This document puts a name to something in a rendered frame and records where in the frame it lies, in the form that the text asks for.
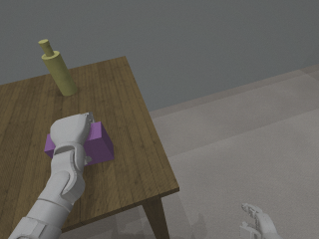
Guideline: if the table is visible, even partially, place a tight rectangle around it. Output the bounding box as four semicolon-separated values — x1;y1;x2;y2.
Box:
0;56;179;239

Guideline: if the left robot forearm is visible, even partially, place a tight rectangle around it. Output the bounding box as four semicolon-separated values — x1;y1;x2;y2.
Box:
8;142;86;239

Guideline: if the robot right hand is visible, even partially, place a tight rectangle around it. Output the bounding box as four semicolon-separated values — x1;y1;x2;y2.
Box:
239;203;278;239

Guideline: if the sponge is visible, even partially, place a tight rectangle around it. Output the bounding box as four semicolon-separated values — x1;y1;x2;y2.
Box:
44;121;115;166

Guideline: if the robot left hand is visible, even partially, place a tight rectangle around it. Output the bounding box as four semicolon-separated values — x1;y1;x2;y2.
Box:
50;112;96;165

